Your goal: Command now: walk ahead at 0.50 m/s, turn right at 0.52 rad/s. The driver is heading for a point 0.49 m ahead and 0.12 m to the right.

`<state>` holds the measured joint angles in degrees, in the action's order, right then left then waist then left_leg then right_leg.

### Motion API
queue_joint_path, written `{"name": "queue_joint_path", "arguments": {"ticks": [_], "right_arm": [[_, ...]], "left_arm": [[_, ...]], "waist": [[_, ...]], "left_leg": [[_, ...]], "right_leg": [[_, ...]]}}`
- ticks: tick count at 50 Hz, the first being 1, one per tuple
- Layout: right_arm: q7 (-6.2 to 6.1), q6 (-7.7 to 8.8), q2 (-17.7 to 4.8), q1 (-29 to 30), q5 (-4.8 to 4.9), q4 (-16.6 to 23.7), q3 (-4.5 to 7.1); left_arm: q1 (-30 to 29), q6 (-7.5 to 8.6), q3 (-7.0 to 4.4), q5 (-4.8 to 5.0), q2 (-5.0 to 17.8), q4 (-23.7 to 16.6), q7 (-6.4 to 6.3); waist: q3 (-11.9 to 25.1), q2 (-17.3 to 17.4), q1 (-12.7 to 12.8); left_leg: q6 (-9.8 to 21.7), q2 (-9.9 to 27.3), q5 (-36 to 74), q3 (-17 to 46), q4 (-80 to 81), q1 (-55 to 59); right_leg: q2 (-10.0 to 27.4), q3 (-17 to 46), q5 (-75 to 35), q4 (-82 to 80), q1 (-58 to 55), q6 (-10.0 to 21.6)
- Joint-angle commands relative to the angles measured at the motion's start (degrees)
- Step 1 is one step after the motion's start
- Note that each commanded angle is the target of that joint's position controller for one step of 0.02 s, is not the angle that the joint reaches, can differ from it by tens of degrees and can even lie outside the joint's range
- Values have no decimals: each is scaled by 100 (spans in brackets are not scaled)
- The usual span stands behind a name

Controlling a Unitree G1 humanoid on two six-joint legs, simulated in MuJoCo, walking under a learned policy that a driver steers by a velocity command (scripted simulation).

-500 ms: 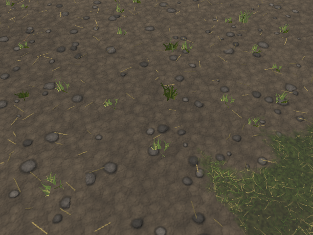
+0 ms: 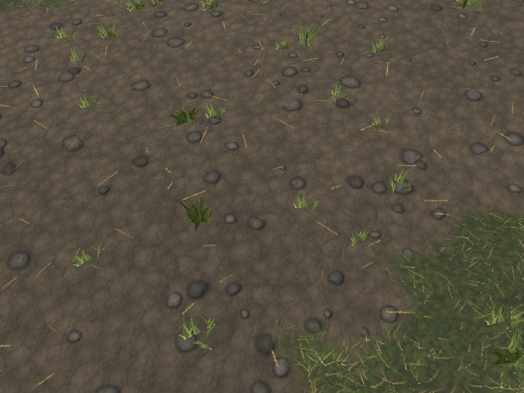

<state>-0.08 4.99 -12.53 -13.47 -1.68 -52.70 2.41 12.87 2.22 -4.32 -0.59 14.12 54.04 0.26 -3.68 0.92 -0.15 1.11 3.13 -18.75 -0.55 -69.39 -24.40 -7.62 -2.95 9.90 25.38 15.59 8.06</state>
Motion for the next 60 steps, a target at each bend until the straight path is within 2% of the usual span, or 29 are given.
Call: {"name": "queue_joint_path", "arguments": {"ticks": [1,3,6,14,17,19,20,21,22,23,24,26,30,32,36,39,41,42,43,44,45,46,47,48,51,56,58,59,60], "right_arm": [[36,-176,-456,-322,-127,352,101],[61,-260,-449,35,-122,528,93],[77,-293,-512,838,-91,853,90],[139,-206,-572,2100,-3,1469,-19],[114,-119,-753,1640,34,1469,8],[-1,-17,-1050,294,32,1099,136],[-103,41,-1411,-580,-84,1032,232],[-140,-21,-1928,-783,-214,1087,346],[-102,-115,-1622,-487,-105,1099,332],[-85,-137,-1073,-77,-53,1194,209],[-63,-125,-758,147,-43,1180,127],[-75,-69,-673,72,-34,1039,86],[7,147,-762,-278,66,801,109],[20,140,-798,-289,67,732,112],[38,36,-869,-304,94,632,112],[23,-47,-1013,-511,134,489,157],[-14,-126,-1033,-509,178,430,167],[-16,-149,-947,-766,150,391,143],[-24,-164,-619,-1094,114,579,45],[-38,-325,-273,-1597,285,438,-73],[-64,-482,-641,-1288,193,347,13],[-52,-531,-655,-907,136,439,31],[-64,-559,-590,-741,93,410,21],[-72,-602,-567,-740,59,360,16],[-100,-708,-442,-1014,57,96,-6],[-160,-773,-326,-746,64,-28,-39],[-161,-707,-328,-809,12,-130,-62],[-165,-639,-453,-802,-40,-118,-62],[-158,-587,-680,-578,8,-103,-26]], "left_arm": [[326,172,-110,76,616,-202,-46],[518,197,-151,74,796,-197,-43],[890,164,-155,69,809,-197,-30],[1585,94,-165,-29,891,-236,-108],[1252,101,-204,-54,1047,-379,-163],[929,167,-223,-10,1149,-481,-84],[929,229,-146,65,871,-631,-18],[1511,213,-35,259,286,-819,-29],[1618,141,-76,45,769,-736,-78],[1294,83,-101,-43,837,-677,-61],[973,61,-79,-66,746,-711,-6],[816,-53,-76,-153,636,-783,108],[531,-194,-19,-150,426,-963,192],[250,-184,37,-146,332,-1083,206],[-338,-138,201,-112,173,-1218,258],[-453,-110,203,-144,324,-1238,208],[-47,-17,180,-221,402,-1067,153],[251,65,138,-299,607,-946,114],[652,128,77,-369,1016,-967,63],[597,65,97,-87,928,-948,-29],[497,-3,142,86,690,-933,-53],[182,-44,197,65,593,-921,-95],[-132,-80,267,2,422,-920,-136],[-358,-90,291,-14,364,-930,-179],[-443,-57,303,-61,338,-823,-175],[-458,-128,262,-54,406,-558,-147],[-409,-194,254,2,382,-457,-150],[-311,-209,260,9,318,-402,-146],[-133,-230,243,58,245,-357,-126]], "waist": [[346,-28,-167],[251,-133,-110],[91,-270,160],[98,-475,626],[179,-597,275],[834,-353,-371],[1589,92,-700],[2284,1412,-406],[2067,1123,-174],[1169,391,-93],[660,22,-72],[348,452,45],[333,439,156],[343,519,164],[480,725,18],[532,704,-24],[640,451,193],[871,13,252],[1512,-960,229],[2292,-1510,126],[1999,-865,204],[1343,-836,127],[912,-674,-12],[674,-763,-148],[841,-659,-256],[603,-743,-194],[372,-494,-249],[243,-307,-190],[-39,145,72]], "left_leg": [[-213,288,89,208,467,-754],[-349,296,426,102,937,-937],[-468,275,1125,46,1760,-1360],[-323,-127,1590,86,3186,-1549],[-113,-317,1226,157,3873,-427],[134,-457,1219,98,4381,1566],[394,553,405,1064,4517,2957],[984,2195,82,3540,4922,4344],[1187,2275,-448,4436,5188,3865],[1086,2025,-579,3541,5306,3014],[959,1690,-90,2654,5455,2372],[739,1267,843,1574,5694,1773],[929,1259,3935,619,5615,1694],[921,1142,4701,145,5543,1715],[715,787,4794,-515,5405,1467],[628,968,4598,-325,5006,1795],[471,860,4124,-327,4257,1820],[295,612,3418,-459,3567,1587],[65,292,820,-737,2371,759],[-14,-290,-1912,-283,1510,471],[-37,-195,-1983,74,1277,326],[-42,-174,-1765,122,1239,115],[-69,-70,-1432,183,1492,129],[-112,-10,-1140,190,1791,360],[-166,-156,-778,57,2256,1005],[-106,-236,-44,-56,3569,1478],[20,-138,663,55,4489,1949],[101,222,518,481,4854,1953],[214,440,-77,814,5037,1264]], "right_leg": [[1617,1906,-1912,-1271,-674,941],[1481,1818,-1822,-1390,-548,893],[1362,1895,-1713,-1451,-727,680],[1431,2287,-2545,-860,-1826,501],[1459,2419,-3058,-431,-1613,246],[1056,2182,-3729,961,-1092,-25],[716,1905,-2487,2367,-359,-148],[-182,1150,1706,4021,1368,-344],[218,1053,2040,4710,1934,-285],[523,995,1493,4799,2027,-309],[719,914,1115,4559,1950,-356],[944,804,929,4238,1725,-444],[855,711,761,3900,1793,-591],[810,607,452,3242,1831,-672],[688,142,-466,1551,845,-693],[672,152,-409,895,501,-567],[611,183,-780,42,-183,-396],[849,412,-1776,-275,-864,-308],[2338,1737,-4714,177,-2049,12],[3147,2641,-5527,111,-2340,987],[2835,2390,-4316,-168,-1932,1011],[2580,2166,-3418,-491,-1415,872],[2334,1932,-2811,-739,-965,656],[2128,1649,-2600,-910,-542,478],[1876,1277,-2161,-1001,-203,340],[1721,1398,516,-1218,261,172],[1590,1450,1564,-1255,733,-182],[1473,1438,1673,-1145,841,-394],[1108,1108,1256,-1074,620,-516]]}}
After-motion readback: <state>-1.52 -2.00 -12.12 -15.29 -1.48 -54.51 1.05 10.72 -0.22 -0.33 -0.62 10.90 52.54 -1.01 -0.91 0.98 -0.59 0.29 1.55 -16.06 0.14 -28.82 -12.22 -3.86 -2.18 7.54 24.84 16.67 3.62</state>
